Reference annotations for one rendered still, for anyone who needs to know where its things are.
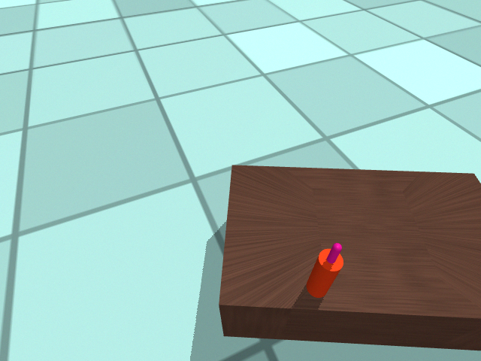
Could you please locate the bottle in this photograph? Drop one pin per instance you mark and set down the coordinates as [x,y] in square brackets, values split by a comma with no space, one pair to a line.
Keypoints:
[327,266]

